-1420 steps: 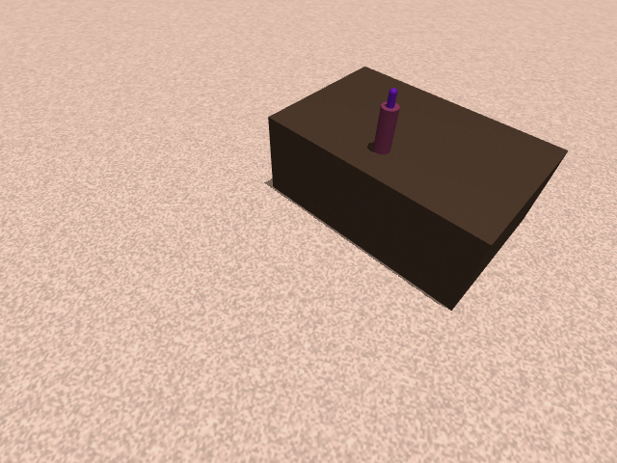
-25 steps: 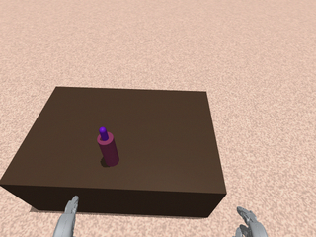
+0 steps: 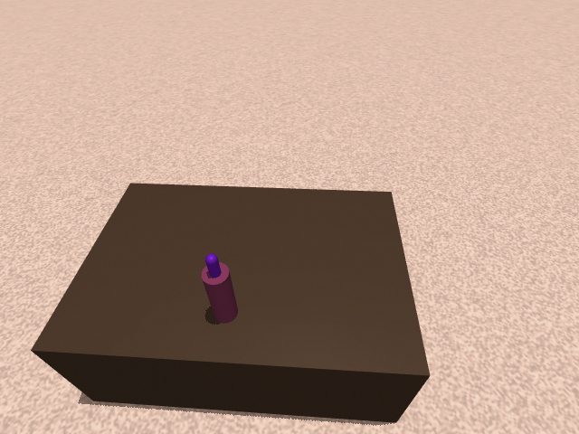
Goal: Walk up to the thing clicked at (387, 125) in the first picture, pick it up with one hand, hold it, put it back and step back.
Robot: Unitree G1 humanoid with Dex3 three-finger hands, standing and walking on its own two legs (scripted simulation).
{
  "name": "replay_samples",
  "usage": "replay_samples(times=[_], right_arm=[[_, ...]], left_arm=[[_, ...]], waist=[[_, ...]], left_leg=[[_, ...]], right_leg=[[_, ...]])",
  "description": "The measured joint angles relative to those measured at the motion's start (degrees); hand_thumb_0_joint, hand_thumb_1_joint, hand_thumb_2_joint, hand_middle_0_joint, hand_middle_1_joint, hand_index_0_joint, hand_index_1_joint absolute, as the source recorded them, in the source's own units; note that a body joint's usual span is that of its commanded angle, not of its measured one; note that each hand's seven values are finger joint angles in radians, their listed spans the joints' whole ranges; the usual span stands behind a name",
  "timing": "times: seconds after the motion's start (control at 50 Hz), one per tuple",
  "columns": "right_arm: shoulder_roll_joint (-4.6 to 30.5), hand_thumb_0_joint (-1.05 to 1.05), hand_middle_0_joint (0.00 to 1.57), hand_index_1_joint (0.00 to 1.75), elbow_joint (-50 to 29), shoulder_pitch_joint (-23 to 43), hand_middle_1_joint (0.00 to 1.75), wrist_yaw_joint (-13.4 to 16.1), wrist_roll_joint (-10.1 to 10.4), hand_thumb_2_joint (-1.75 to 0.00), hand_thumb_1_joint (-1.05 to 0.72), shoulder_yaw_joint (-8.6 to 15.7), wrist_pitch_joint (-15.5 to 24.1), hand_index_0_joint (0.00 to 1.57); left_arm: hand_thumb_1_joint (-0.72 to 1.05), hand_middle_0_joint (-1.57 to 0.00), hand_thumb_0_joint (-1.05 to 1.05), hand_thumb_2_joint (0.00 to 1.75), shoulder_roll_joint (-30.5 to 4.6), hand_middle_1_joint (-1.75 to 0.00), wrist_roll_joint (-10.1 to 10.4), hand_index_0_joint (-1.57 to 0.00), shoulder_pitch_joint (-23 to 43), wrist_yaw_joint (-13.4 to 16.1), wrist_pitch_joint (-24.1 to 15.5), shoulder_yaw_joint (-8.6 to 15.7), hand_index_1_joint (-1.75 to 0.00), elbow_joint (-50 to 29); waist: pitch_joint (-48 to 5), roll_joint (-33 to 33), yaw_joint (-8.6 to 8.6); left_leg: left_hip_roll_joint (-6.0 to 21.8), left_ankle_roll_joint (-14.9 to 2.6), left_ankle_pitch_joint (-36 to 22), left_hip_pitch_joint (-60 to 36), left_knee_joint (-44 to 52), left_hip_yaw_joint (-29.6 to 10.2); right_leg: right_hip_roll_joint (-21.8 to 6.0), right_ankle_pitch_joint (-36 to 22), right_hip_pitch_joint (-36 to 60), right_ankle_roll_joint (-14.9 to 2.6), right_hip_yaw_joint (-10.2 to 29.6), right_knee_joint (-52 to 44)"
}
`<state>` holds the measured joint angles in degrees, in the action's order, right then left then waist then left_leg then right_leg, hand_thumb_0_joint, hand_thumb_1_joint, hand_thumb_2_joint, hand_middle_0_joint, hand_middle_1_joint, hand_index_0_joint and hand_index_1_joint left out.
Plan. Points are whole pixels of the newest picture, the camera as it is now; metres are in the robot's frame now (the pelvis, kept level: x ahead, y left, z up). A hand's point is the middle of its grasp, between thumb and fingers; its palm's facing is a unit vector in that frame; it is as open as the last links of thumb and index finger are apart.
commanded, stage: home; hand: left
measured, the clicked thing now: (219, 286) +0.52 +0.19 -0.26
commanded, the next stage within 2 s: stand in 0.88 s
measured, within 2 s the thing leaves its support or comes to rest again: neither
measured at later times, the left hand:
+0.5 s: hand out of the picture +0.03 +0.25 -0.15, palm faces -0.02 -0.93 -0.37, open 17.4 cm
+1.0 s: hand out of the picture +0.07 +0.24 -0.15, palm faces -0.02 -0.93 -0.36, open 17.6 cm
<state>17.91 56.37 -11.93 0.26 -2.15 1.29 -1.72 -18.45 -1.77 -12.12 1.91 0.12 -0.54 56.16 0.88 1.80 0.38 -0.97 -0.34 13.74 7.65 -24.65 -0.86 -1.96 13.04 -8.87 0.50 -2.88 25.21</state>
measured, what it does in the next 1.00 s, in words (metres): stands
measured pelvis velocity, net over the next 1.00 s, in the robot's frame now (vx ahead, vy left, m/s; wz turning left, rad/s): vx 0.00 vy -0.01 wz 0.00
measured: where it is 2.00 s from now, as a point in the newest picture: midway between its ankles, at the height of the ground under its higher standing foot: outside the picture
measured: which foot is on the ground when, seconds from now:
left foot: down 0.00-1.00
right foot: down 0.00-1.00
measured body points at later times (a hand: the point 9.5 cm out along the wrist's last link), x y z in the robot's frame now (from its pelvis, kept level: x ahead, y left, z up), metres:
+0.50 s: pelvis -0.01 +0.00 +0.01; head -0.02 -0.01 +0.45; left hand +0.03 +0.30 -0.12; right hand +0.05 -0.29 -0.14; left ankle +0.00 +0.11 -0.74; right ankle +0.01 -0.12 -0.74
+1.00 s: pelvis +0.00 -0.01 +0.01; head +0.00 -0.03 +0.46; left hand +0.07 +0.29 -0.12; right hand +0.07 -0.31 -0.14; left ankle +0.00 +0.11 -0.74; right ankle +0.01 -0.12 -0.74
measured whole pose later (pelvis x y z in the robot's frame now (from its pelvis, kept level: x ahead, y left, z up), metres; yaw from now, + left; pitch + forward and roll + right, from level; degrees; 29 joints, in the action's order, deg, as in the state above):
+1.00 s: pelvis +0.00 -0.01 +0.01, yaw +0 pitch -3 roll +0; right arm 19.8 64.2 -8.1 0.2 -1.1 0.2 -0.7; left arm -18.5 -0.9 -6.9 0.7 -0.4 -0.7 66.1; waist 2.0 1.8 0.3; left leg -0.2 0.5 10.1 4.6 -17.2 -1.4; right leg -1.1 10.0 -6.2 -0.3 -3.4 18.7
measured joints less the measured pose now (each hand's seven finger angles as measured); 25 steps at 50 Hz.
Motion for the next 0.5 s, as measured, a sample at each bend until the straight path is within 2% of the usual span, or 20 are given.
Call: replay_samples(times=[0.22, 0.5], right_arm=[[0.53, 0.0, 0.21, 0.3, 4.03, 1.73, 0.3, -0.13, 0.37, -0.91, -0.9, -0.58, 0.31, 0.2], [1.41, 0.0, 0.21, 0.3, 6.73, 1.98, 0.3, -0.28, 0.71, -0.91, -0.9, -0.69, 0.42, 0.2]], left_arm=[[-0.54, -0.05, 0.0, 0.06, 0.21, -0.05, 0.12, -0.06, 1.09, -0.58, 0.04, -0.47, -0.05, 6.18], [-0.54, -0.05, 0.0, 0.06, -0.24, -0.05, 0.36, -0.06, 1.65, -0.76, -0.13, -0.51, -0.05, 9.31]], waist=[[0.46, -0.08, 0.55], [0.86, 0.0, 0.39]], left_leg=[[-0.18, -0.18, -2.75, -1.76, 3.9, 0.1], [0.04, -0.01, -3.57, -1.6, 5.13, 0.01]], right_leg=[[-0.11, -2.75, 1.72, 0.24, 0.08, -3.85], [0.13, -3.55, 1.57, 0.02, 0.0, -5.09]])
